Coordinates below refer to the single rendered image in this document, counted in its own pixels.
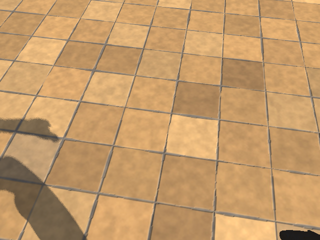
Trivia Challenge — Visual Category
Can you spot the right robot hand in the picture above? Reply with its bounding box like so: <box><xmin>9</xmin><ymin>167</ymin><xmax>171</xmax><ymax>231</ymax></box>
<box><xmin>279</xmin><ymin>230</ymin><xmax>320</xmax><ymax>240</ymax></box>

